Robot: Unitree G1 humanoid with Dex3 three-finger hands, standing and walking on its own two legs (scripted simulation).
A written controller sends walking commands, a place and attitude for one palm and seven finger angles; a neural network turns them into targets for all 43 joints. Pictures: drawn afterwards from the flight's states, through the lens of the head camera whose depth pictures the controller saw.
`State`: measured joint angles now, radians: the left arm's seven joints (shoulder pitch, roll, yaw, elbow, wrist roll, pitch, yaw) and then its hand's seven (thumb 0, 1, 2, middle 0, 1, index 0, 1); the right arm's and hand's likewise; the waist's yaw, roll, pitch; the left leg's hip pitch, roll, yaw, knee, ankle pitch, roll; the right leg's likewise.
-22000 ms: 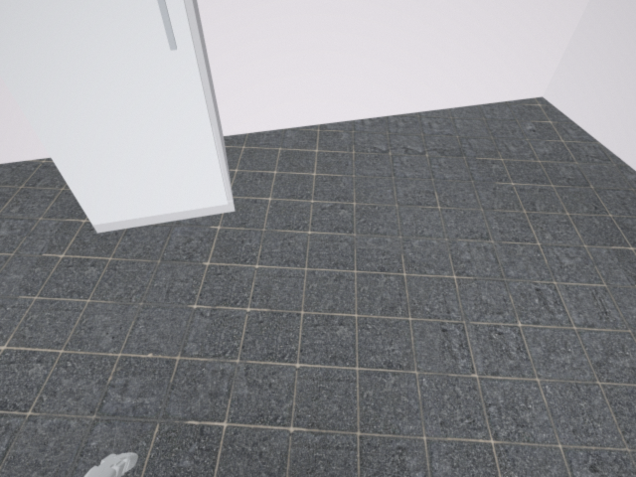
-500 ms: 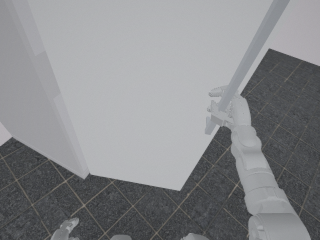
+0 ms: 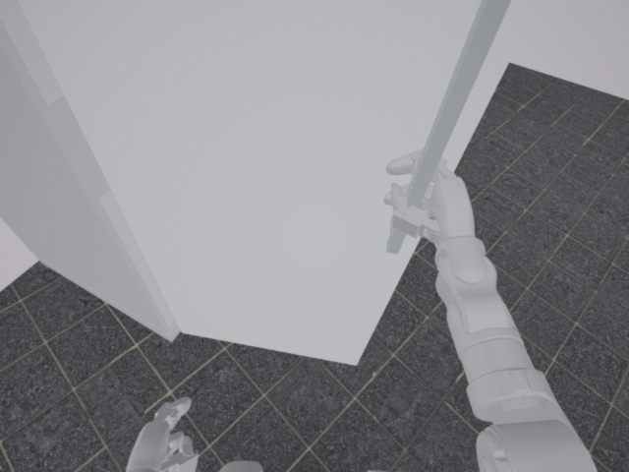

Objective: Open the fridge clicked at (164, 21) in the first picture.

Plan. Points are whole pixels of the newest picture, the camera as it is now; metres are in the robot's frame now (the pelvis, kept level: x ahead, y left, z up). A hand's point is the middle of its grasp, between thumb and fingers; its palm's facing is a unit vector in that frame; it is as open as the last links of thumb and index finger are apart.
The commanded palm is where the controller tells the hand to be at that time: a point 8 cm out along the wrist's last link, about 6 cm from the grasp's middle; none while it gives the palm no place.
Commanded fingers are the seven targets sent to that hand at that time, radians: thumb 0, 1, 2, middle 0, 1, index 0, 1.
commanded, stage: stop walking and hold the door back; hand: right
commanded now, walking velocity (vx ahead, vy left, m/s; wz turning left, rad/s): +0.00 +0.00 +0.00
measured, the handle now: (446, 104) +0.45 -0.08 +0.24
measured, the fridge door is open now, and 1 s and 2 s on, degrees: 71 68 67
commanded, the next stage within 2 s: loosen the grip on the handle in 0.34 s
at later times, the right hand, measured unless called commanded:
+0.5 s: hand (403, 209) +0.41 -0.07 +0.11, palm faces -0.21 +0.96 -0.19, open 5.6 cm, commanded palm +0.39 -0.12 +0.11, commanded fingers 0.00 -0.42 -0.67 0.45 1.40 0.45 1.40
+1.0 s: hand (407, 207) +0.43 -0.08 +0.10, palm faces -0.20 +0.97 -0.15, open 14.0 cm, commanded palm +0.41 -0.12 +0.11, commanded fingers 0.00 0.55 -0.20 0.25 1.15 0.25 1.15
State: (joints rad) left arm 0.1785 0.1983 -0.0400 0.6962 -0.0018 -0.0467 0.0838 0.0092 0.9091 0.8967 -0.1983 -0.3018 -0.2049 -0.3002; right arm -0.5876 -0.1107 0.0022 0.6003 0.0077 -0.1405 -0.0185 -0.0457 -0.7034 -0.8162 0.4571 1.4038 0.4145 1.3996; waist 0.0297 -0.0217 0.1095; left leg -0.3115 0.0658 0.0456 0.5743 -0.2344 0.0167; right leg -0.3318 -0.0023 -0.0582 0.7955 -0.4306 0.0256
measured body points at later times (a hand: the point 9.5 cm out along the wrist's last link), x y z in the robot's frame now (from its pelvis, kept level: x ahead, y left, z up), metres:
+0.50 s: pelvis +0.00 -0.02 +0.00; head +0.03 -0.02 +0.45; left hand +0.12 +0.22 -0.12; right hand +0.42 -0.12 +0.13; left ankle +0.05 +0.11 -0.73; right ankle +0.01 -0.14 -0.73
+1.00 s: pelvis +0.00 -0.01 -0.01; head +0.03 -0.01 +0.44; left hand +0.07 +0.26 -0.11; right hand +0.43 -0.13 +0.11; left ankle +0.05 +0.11 -0.73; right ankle +0.01 -0.14 -0.73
